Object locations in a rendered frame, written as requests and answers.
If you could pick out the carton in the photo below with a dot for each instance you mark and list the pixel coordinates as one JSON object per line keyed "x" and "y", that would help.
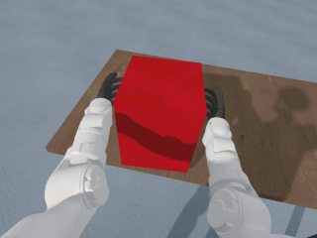
{"x": 160, "y": 108}

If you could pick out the robot right forearm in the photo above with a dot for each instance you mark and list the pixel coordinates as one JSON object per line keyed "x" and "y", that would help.
{"x": 223, "y": 163}

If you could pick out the robot left forearm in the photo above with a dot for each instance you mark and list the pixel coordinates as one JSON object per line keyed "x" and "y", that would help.
{"x": 91, "y": 139}

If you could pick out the right robot hand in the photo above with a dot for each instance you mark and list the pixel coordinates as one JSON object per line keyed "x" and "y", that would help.
{"x": 217, "y": 109}

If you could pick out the right robot upper arm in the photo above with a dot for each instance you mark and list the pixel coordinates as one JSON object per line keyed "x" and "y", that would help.
{"x": 233, "y": 214}

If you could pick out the table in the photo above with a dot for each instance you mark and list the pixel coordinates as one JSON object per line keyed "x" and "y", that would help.
{"x": 273, "y": 121}

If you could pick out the left robot hand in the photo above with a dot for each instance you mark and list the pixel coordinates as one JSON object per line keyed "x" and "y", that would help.
{"x": 107, "y": 87}

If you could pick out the left robot upper arm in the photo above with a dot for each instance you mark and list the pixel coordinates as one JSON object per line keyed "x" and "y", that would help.
{"x": 72, "y": 195}

